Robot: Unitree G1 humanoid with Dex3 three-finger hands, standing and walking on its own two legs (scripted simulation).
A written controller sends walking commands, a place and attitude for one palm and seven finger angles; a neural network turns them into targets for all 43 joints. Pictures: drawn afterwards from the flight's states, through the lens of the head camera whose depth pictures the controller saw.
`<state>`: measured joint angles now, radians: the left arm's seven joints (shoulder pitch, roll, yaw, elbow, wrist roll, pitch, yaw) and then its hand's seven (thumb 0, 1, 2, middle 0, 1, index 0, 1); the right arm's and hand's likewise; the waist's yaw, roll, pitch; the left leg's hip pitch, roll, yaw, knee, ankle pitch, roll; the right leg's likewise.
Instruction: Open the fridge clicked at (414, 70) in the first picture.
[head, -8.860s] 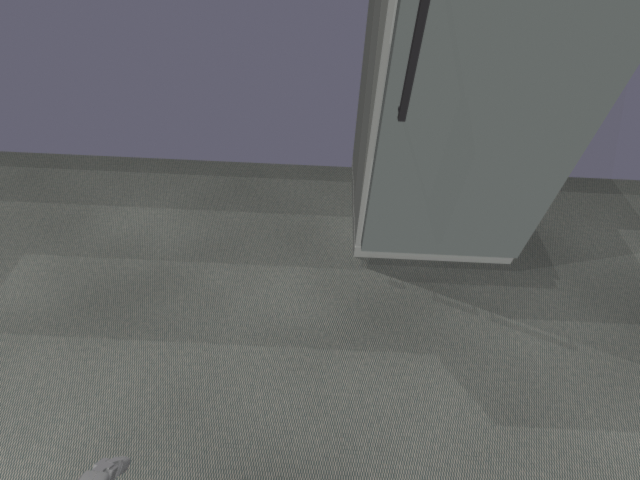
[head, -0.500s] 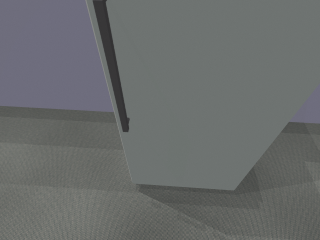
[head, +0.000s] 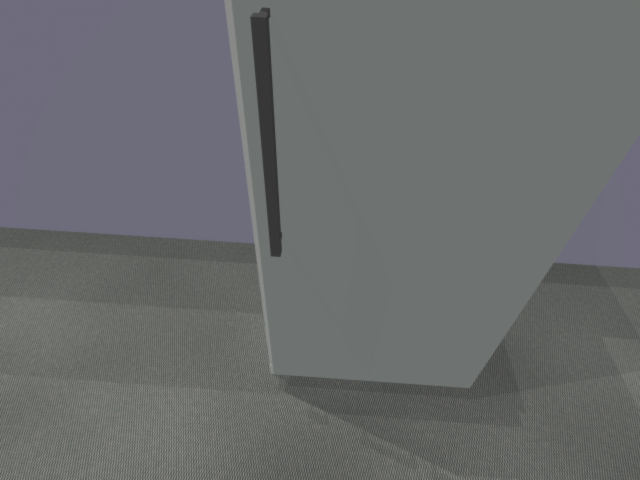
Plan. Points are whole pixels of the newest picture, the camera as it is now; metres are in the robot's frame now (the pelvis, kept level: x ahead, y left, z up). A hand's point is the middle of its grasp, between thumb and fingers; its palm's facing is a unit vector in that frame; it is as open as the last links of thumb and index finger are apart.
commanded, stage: look again from close up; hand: left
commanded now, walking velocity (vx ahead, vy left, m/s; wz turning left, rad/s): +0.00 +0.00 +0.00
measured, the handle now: (271, 155) +0.56 +0.11 +0.14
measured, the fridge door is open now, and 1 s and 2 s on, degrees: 0 0 0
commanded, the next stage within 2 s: shuffle to correct the standing spot in 1.22 s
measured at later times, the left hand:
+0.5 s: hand out of the picture -0.01 +0.20 -0.17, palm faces +0.00 -0.97 -0.23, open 7.4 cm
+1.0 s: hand out of the picture +0.05 +0.18 -0.17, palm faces -0.01 -0.97 -0.22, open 7.4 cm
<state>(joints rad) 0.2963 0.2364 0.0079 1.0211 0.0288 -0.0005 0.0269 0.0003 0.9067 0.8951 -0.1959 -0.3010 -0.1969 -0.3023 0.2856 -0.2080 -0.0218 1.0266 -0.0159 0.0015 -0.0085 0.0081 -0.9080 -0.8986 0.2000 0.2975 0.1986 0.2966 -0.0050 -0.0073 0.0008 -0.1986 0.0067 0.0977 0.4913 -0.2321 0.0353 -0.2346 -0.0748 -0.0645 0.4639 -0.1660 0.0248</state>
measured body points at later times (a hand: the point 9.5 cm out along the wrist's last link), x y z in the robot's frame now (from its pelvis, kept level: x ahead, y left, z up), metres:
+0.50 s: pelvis -0.01 +0.00 +0.00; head -0.01 +0.01 +0.45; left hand -0.01 +0.25 -0.16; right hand +0.01 -0.25 -0.15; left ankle +0.03 +0.09 -0.74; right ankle +0.06 -0.14 -0.74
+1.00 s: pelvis +0.02 -0.01 +0.01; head +0.03 -0.01 +0.45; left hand +0.05 +0.23 -0.15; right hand +0.05 -0.24 -0.15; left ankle +0.03 +0.09 -0.74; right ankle +0.06 -0.14 -0.74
